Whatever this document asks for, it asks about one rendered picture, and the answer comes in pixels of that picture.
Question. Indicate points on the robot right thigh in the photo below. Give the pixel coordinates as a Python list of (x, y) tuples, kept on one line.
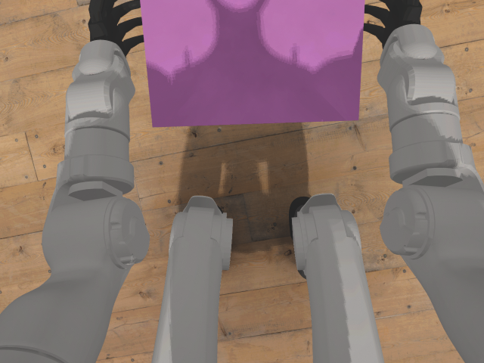
[(344, 329)]

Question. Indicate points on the robot right hand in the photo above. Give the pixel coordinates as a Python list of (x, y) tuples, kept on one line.
[(401, 12)]

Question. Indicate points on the right robot forearm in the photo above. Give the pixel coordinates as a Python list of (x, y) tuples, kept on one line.
[(424, 119)]

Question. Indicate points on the robot left hand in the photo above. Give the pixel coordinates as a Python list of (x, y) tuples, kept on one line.
[(104, 19)]

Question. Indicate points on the right robot upper arm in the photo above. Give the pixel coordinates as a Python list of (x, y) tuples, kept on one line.
[(439, 232)]

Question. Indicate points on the carton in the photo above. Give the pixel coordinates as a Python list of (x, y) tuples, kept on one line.
[(232, 62)]

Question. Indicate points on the right robot foot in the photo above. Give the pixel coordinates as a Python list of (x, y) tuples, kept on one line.
[(295, 207)]

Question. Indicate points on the left robot upper arm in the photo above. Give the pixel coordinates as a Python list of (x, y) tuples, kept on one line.
[(90, 247)]

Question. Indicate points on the left robot forearm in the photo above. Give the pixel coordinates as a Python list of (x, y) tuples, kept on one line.
[(97, 132)]

